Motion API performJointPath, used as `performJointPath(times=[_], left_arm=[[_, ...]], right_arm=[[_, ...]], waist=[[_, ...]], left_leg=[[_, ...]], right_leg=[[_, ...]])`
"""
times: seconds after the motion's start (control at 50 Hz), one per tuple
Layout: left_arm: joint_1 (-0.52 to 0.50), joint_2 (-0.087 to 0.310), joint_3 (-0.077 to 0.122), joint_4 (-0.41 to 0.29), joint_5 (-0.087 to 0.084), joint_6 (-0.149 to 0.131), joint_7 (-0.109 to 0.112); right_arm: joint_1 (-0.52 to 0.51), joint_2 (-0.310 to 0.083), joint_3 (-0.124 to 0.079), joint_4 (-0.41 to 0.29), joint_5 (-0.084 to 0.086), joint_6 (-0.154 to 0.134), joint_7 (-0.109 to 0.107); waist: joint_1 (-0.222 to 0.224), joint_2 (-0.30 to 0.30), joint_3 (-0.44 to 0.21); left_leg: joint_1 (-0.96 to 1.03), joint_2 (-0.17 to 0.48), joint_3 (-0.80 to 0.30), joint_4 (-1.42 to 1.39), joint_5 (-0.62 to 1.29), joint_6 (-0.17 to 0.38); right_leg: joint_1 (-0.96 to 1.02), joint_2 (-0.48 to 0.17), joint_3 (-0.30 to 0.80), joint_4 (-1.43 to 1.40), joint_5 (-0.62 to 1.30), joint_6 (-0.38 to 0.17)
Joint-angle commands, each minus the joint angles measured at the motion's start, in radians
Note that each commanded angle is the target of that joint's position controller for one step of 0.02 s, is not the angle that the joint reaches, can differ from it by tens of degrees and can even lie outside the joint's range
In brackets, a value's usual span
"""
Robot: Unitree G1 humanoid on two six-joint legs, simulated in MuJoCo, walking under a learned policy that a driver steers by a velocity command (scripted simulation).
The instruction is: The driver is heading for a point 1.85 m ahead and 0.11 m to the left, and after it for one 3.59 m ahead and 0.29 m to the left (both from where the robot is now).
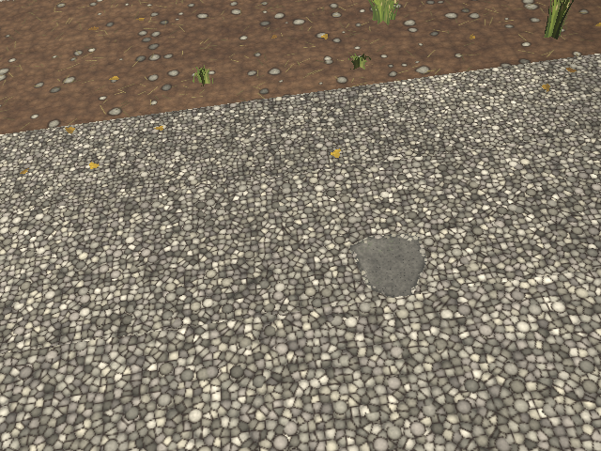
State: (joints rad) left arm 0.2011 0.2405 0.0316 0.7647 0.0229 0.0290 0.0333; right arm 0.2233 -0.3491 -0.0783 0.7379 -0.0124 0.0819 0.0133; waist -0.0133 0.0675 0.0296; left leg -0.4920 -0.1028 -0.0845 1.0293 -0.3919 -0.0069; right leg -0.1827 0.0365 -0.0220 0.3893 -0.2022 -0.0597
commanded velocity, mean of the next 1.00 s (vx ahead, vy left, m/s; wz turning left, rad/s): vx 0.32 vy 0.00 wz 0.15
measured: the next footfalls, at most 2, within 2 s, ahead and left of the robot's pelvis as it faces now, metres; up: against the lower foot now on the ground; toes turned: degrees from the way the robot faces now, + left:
left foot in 0.38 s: -0.03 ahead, +0.12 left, +0.00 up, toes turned +15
right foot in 0.98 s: +0.43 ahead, +0.02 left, -0.16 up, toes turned +3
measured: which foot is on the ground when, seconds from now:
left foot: up 0.00-0.36, down 0.38-0.98, up 1.00-1.00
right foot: down 0.00-0.38, up 0.40-0.96, down 0.98-1.00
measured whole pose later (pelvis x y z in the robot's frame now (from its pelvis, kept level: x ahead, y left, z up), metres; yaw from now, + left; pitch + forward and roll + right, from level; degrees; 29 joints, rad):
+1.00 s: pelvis +0.30 +0.07 -0.15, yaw +6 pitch +2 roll +2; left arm 0.13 0.28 0.05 0.84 0.07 -0.07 -0.05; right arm 0.48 -0.24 0.00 1.02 -0.03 -0.10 -0.05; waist -0.08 -0.03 0.04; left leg 0.06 -0.02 0.14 1.22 -0.75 0.04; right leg -0.35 0.02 -0.08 0.33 0.21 -0.12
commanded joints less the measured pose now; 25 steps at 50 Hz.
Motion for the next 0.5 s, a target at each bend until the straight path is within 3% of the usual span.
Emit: performJointPath(times=[0.02, 0.08, 0.14, 0.2, 0.26, 0.32, 0.36, 0.38, 0.4, 0.42, 0.44, 0.46, 0.5], left_arm=[[-0.099, 0.108, 0.015, -0.105, -0.003, -0.028, 0.004], [0.0, 0.139, 0.024, -0.076, -0.004, -0.023, 0.006], [0.014, 0.158, 0.031, -0.072, -0.002, -0.02, 0.001], [0.04, 0.192, 0.049, -0.07, 0.005, -0.019, -0.02], [0.058, 0.227, 0.066, -0.063, 0.01, -0.02, -0.037], [0.052, 0.243, 0.078, -0.06, 0.01, -0.022, -0.048], [0.009, 0.22, 0.075, -0.059, -0.007, -0.013, -0.051], [-0.011, 0.166, 0.06, -0.064, -0.006, -0.014, -0.051], [-0.054, 0.054, 0.025, -0.113, 0.0, -0.017, -0.065], [-0.118, 0.125, 0.038, -0.142, 0.015, -0.017, -0.065], [-0.119, 0.17, 0.05, -0.135, 0.002, -0.026, -0.079], [-0.051, 0.186, 0.057, -0.101, -0.009, -0.037, -0.091], [0.019, 0.199, 0.063, -0.048, 0.023, -0.04, -0.094]], right_arm=[[0.054, -0.094, -0.03, -0.035, 0.011, 0.005, 0.016], [-0.006, -0.072, -0.02, -0.06, 0.012, 0.016, 0.021], [-0.041, -0.064, -0.014, -0.073, 0.013, 0.022, 0.026], [-0.065, -0.066, -0.008, -0.087, 0.004, 0.028, 0.037], [-0.123, -0.057, 0.0, -0.115, 0.003, 0.024, 0.057], [-0.104, -0.046, 0.006, -0.113, 0.008, 0.01, 0.062], [0.026, -0.017, 0.015, -0.051, -0.004, -0.009, 0.051], [0.159, -0.047, 0.005, 0.009, -0.016, -0.022, 0.037], [0.25, -0.143, -0.013, 0.013, -0.019, -0.034, 0.024], [0.207, -0.195, -0.024, -0.01, -0.009, -0.044, 0.006], [0.157, -0.139, -0.008, 0.001, -0.006, -0.051, -0.008], [0.106, -0.103, 0.004, 0.001, -0.002, -0.062, -0.014], [0.074, -0.075, 0.009, 0.004, 0.006, -0.091, -0.016]], waist=[[-0.029, -0.198, -0.024], [0.022, -0.2, -0.047], [0.038, -0.204, -0.049], [0.059, -0.223, -0.041], [0.077, -0.217, -0.015], [0.056, -0.205, -0.015], [-0.025, -0.154, -0.023], [-0.076, -0.046, -0.042], [-0.121, 0.207, -0.044], [-0.119, 0.11, 0.081], [-0.08, 0.048, 0.119], [-0.027, 0.057, 0.111], [0.002, 0.062, 0.078]], left_leg=[[-0.051, 0.038, 0.019, 0.126, 0.015, -0.041], [-0.071, 0.049, 0.032, 0.052, -0.012, -0.063], [-0.045, 0.072, 0.049, -0.034, -0.03, -0.06], [0.017, 0.102, 0.089, -0.175, -0.043, -0.035], [0.086, 0.101, 0.132, -0.298, -0.083, 0.0], [0.207, 0.09, 0.171, -0.437, -0.071, 0.052], [0.441, 0.058, 0.19, -0.658, 0.07, 0.099], [0.632, 0.094, 0.088, -0.717, -0.006, 0.123], [0.735, 0.391, -0.347, -0.831, -0.289, 0.195], [0.573, 0.485, -0.511, -0.909, -0.274, 0.266], [0.531, 0.429, -0.397, -0.917, -0.211, 0.253], [0.514, 0.368, -0.323, -0.926, -0.135, 0.23], [0.53, 0.291, -0.189, -0.921, 0.131, 0.204]], right_leg=[[0.039, -0.236, 0.141, -0.121, 0.381, -0.131], [0.142, -0.269, 0.144, -0.105, 0.367, -0.147], [0.158, -0.293, 0.132, -0.106, 0.287, -0.154], [0.114, -0.319, 0.138, -0.181, -0.137, -0.146], [0.076, -0.343, 0.132, -0.213, -0.283, -0.136], [0.026, -0.348, 0.086, -0.203, -0.303, -0.108], [-0.114, -0.282, -0.009, -0.089, -0.31, -0.058], [-0.282, -0.206, -0.095, 0.1, -0.33, -0.012], [-0.55, -0.077, -0.188, 0.458, -0.434, 0.048], [-0.676, -0.049, -0.04, 0.504, -0.326, 0.058], [-0.632, -0.099, 0.02, 0.509, -0.206, 0.06], [-0.577, -0.101, 0.024, 0.492, -0.132, 0.062], [-0.508, -0.096, -0.002, 0.509, -0.041, 0.067]])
